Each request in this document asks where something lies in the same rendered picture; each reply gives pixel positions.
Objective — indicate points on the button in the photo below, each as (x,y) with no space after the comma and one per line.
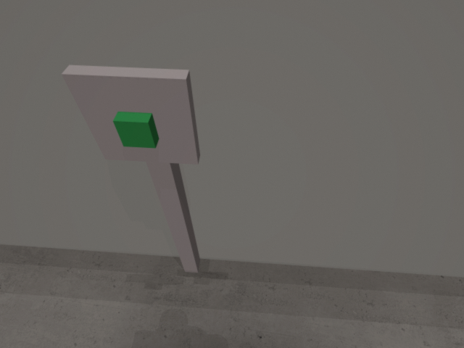
(136,129)

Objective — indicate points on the panel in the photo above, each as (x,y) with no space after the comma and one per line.
(101,92)

